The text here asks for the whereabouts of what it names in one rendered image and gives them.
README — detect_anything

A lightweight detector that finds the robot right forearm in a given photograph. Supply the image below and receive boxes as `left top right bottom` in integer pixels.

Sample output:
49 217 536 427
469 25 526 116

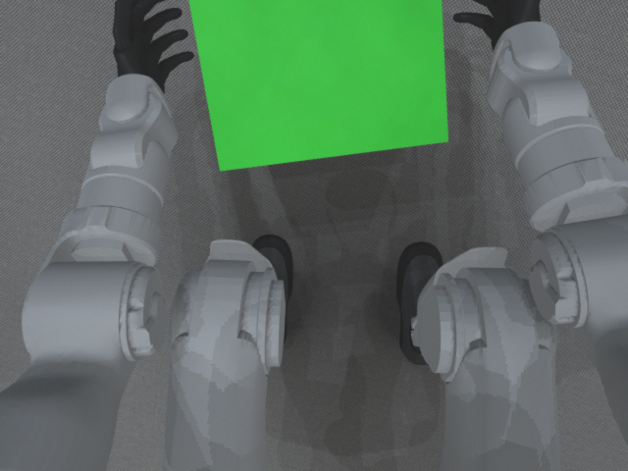
486 22 628 233

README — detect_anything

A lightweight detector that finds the robot left forearm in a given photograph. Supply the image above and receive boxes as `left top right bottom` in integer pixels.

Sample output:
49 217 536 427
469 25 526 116
22 74 179 355

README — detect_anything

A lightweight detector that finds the robot left foot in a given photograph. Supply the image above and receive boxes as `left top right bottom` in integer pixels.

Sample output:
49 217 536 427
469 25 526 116
252 235 292 343

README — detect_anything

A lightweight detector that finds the carton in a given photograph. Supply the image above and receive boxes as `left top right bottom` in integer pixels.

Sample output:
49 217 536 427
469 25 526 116
188 0 448 172

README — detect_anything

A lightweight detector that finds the robot right hand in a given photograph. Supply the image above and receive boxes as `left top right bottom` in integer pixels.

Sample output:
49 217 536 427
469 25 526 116
453 0 541 51

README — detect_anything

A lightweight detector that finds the right robot upper arm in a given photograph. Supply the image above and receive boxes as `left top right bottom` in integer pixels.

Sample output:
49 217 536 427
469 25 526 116
529 214 628 445

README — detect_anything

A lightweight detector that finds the left robot upper arm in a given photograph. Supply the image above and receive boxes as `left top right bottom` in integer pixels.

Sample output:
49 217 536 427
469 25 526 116
0 261 169 471

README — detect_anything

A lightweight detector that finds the robot left hand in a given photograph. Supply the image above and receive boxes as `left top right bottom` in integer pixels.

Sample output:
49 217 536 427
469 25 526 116
113 0 194 94

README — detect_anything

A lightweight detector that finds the robot left thigh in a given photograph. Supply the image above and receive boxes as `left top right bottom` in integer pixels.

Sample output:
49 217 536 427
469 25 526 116
163 259 286 471

